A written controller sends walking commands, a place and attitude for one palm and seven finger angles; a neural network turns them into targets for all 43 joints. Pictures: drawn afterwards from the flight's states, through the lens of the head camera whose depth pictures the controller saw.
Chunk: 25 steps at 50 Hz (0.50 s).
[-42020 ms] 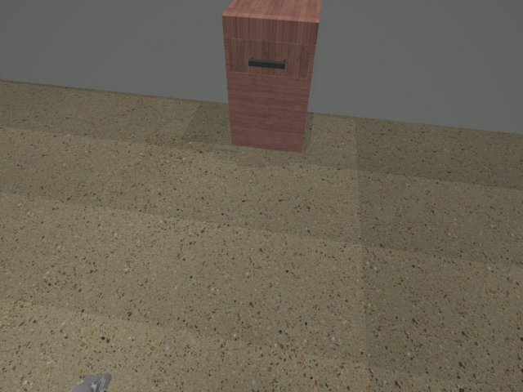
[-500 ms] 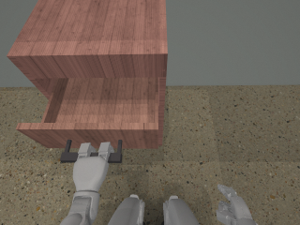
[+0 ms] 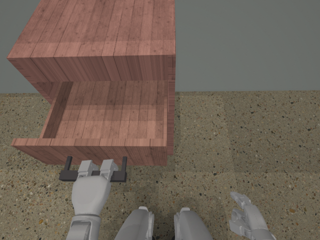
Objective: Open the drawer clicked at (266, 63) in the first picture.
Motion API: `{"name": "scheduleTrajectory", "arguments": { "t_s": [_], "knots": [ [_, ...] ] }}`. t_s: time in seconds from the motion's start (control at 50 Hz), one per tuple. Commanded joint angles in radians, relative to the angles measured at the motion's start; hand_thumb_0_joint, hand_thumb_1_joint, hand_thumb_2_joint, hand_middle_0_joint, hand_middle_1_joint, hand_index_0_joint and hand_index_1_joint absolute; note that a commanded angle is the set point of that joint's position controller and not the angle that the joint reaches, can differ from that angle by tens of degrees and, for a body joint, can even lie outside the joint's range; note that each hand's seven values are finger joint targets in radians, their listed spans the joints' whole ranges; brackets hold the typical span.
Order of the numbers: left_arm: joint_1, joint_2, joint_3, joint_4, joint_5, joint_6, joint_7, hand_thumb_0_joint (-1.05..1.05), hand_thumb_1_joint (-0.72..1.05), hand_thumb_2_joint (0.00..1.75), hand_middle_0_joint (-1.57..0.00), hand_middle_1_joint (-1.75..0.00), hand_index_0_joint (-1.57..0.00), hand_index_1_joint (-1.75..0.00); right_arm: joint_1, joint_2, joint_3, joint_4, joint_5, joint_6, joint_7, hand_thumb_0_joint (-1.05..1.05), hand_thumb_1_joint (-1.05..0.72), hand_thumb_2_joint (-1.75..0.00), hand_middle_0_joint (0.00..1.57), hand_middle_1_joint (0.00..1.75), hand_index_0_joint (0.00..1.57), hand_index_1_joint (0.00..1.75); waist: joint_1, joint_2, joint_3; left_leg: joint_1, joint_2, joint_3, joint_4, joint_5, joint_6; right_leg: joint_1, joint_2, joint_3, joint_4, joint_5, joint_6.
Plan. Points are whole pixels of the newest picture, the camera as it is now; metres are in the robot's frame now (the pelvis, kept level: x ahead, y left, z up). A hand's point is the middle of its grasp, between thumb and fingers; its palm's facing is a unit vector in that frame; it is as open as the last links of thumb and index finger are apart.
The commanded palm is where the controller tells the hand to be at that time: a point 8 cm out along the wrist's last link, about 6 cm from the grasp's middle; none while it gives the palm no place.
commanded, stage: pull the drawer open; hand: left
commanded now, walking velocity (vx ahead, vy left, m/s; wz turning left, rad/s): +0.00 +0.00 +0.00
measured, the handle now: (95, 168) +0.30 +0.20 -0.06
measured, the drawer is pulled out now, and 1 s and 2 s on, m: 0.20 0.24 0.26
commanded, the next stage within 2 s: open the thumb to release the handle in 1.88 s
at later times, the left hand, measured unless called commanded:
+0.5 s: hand (100, 203) +0.22 +0.17 -0.08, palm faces -0.11 -0.12 -0.99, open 6.4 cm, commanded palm +0.17 +0.19 -0.03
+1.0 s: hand (98, 211) +0.20 +0.17 -0.08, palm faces -0.13 -0.13 -0.98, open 6.4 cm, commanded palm +0.15 +0.18 -0.03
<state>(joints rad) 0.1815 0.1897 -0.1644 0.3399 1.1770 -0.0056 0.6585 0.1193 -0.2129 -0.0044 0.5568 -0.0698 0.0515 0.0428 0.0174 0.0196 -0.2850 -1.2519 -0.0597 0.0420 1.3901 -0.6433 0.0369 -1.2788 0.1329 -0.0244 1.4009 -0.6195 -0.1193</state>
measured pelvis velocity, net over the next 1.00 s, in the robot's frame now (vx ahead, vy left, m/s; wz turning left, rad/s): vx -0.01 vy -0.01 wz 0.01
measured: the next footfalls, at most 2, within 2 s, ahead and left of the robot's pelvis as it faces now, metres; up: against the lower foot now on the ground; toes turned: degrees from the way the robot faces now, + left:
none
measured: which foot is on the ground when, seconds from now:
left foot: down 0.00-1.00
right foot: down 0.00-1.00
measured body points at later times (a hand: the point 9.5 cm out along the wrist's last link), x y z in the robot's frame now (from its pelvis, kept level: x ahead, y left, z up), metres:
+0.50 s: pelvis -0.01 -0.01 +0.00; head +0.11 -0.04 +0.43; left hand +0.22 +0.18 -0.02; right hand +0.19 -0.23 -0.13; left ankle +0.00 +0.10 -0.59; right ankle +0.01 -0.05 -0.59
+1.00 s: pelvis -0.01 -0.01 -0.01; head +0.11 -0.05 +0.42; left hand +0.20 +0.18 -0.02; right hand +0.20 -0.22 -0.14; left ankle +0.00 +0.10 -0.59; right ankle +0.01 -0.05 -0.59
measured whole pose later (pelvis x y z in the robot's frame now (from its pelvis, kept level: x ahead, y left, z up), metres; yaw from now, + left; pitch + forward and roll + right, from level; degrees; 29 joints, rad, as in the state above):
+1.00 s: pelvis -0.01 -0.01 -0.01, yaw +1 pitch +29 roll +3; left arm 0.32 0.20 -0.13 0.25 1.17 -0.10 0.64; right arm 0.11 -0.22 0.00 0.53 -0.08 0.03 0.04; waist 0.04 0.02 -0.29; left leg -1.28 -0.06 0.04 1.42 -0.64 0.02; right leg -1.32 0.13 -0.03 1.44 -0.63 -0.14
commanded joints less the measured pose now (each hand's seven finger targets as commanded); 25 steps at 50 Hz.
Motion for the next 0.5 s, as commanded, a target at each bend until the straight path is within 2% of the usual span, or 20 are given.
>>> {"name": "scheduleTrajectory", "arguments": {
  "t_s": [0.0,0.06,0.08,0.12,0.2,0.26,0.3,0.36,0.38,0.4,0.46,0.48],
  "knots": [
    [0.166,0.113,0.079,-0.096,-0.022,-0.011,0.037,0.0,0.9,0.9,-0.4,-1.35,-0.4,-1.35,-0.027,-0.093,-0.028,-0.129,0.004,-0.045,-0.009,0.0,-0.9,-0.9,0.2,0.3,0.2,0.3,0.032,-0.093,-0.292,0.089,0.003,-0.075,-0.09,0.265,-0.011,0.408,-0.09,0.218,-0.216,0.601,0.077],
    [0.202,0.118,0.091,-0.111,-0.026,-0.018,0.037,0.0,0.9,0.9,-0.4,-1.35,-0.4,-1.35,-0.027,-0.092,-0.027,-0.137,0.004,-0.049,-0.008,0.0,-0.9,-0.9,0.2,0.3,0.2,0.3,0.04,-0.095,-0.314,0.1,0.003,-0.078,-0.093,0.279,-0.01,0.417,-0.087,0.215,-0.209,0.618,0.073],
    [0.208,0.118,0.085,-0.119,-0.021,-0.022,0.038,0.0,0.9,0.9,-0.4,-1.35,-0.4,-1.35,-0.026,-0.094,-0.026,-0.136,0.003,-0.047,-0.008,0.0,-0.9,-0.9,0.2,0.3,0.2,0.3,0.043,-0.077,-0.323,0.108,0.001,-0.075,-0.093,0.284,-0.012,0.414,-0.088,0.214,-0.203,0.619,0.074],
    [0.228,0.115,0.083,-0.127,-0.024,-0.021,0.036,0.0,0.9,0.9,-0.4,-1.35,-0.4,-1.35,-0.028,-0.093,-0.027,-0.138,0.003,-0.047,-0.006,0.0,-0.9,-0.9,0.2,0.3,0.2,0.3,0.043,-0.079,-0.316,0.107,0.002,-0.076,-0.093,0.283,-0.013,0.418,-0.089,0.221,-0.207,0.635,0.076],
    [0.252,0.11,0.083,-0.124,-0.027,-0.024,0.032,0.0,0.9,0.9,-0.4,-1.35,-0.4,-1.35,-0.032,-0.092,-0.025,-0.145,0.005,-0.048,-0.006,0.0,-0.9,-0.9,0.2,0.3,0.2,0.3,0.045,-0.081,-0.29,0.094,0.002,-0.077,-0.096,0.266,-0.013,0.406,-0.086,0.214,-0.212,0.582,0.071],
    [0.247,0.115,0.084,-0.145,-0.025,-0.03,0.031,0.0,0.9,0.9,-0.4,-1.35,-0.4,-1.35,-0.034,-0.094,-0.025,-0.148,0.002,-0.048,-0.006,0.0,-0.9,-0.9,0.2,0.3,0.2,0.3,0.04,-0.084,-0.306,0.1,0.003,-0.078,-0.095,0.274,-0.01,0.402,-0.084,0.208,-0.206,0.586,0.069],
    [0.262,0.097,0.063,-0.142,-0.025,-0.033,0.027,0.0,0.9,0.9,-0.4,-1.35,-0.4,-1.35,-0.036,-0.093,-0.024,-0.15,0.002,-0.049,-0.005,0.0,-0.9,-0.9,0.2,0.3,0.2,0.3,0.039,-0.082,-0.29,0.105,0.003,-0.078,-0.096,0.266,-0.01,0.39,-0.087,0.208,-0.212,0.578,0.071],
    [0.261,0.119,0.086,-0.152,-0.027,-0.042,0.026,0.0,0.9,0.9,-0.4,-1.35,-0.4,-1.35,-0.038,-0.094,-0.024,-0.151,0.001,-0.052,-0.008,0.0,-0.9,-0.9,0.2,0.3,0.2,0.3,0.038,-0.095,-0.293,0.089,0.004,-0.081,-0.092,0.259,-0.01,0.393,-0.086,0.221,-0.211,0.571,0.069],
    [0.27,0.113,0.079,-0.151,-0.025,-0.045,0.027,0.0,0.9,0.9,-0.4,-1.35,-0.4,-1.35,-0.035,-0.093,-0.023,-0.152,0.0,-0.052,-0.008,0.0,-0.9,-0.9,0.2,0.3,0.2,0.3,0.043,-0.084,-0.302,0.086,0.003,-0.077,-0.091,0.253,-0.011,0.397,-0.09,0.216,-0.208,0.555,0.072],
    [0.269,0.107,0.074,-0.144,-0.024,-0.045,0.026,0.0,0.9,0.9,-0.4,-1.35,-0.4,-1.35,-0.038,-0.092,-0.024,-0.15,0.0,-0.053,-0.008,0.0,-0.9,-0.9,0.2,0.3,0.2,0.3,0.038,-0.095,-0.282,0.085,0.004,-0.079,-0.088,0.25,-0.01,0.385,-0.088,0.221,-0.213,0.556,0.072],
    [0.271,0.12,0.087,-0.16,-0.026,-0.054,0.024,0.0,0.9,0.9,-0.4,-1.35,-0.4,-1.35,-0.037,-0.093,-0.023,-0.153,-0.002,-0.058,-0.011,0.0,-0.9,-0.9,0.2,0.3,0.2,0.3,0.038,-0.096,-0.297,0.077,0.004,-0.079,-0.082,0.251,-0.01,0.398,-0.093,0.227,-0.211,0.576,0.074],
    [0.291,0.127,0.097,-0.149,-0.027,-0.058,0.026,0.0,0.9,0.9,-0.4,-1.35,-0.4,-1.35,-0.037,-0.089,-0.022,-0.151,-0.001,-0.059,-0.012,0.0,-0.9,-0.9,0.2,0.3,0.2,0.3,0.045,-0.094,-0.291,0.066,0.002,-0.077,-0.077,0.246,-0.013,0.404,-0.097,0.238,-0.211,0.578,0.076]
  ]
}}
